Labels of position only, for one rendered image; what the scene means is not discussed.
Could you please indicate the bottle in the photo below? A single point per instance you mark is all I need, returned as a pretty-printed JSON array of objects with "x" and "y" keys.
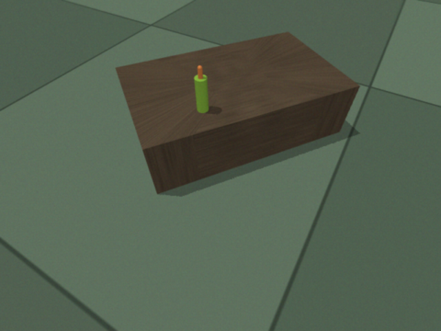
[{"x": 200, "y": 82}]

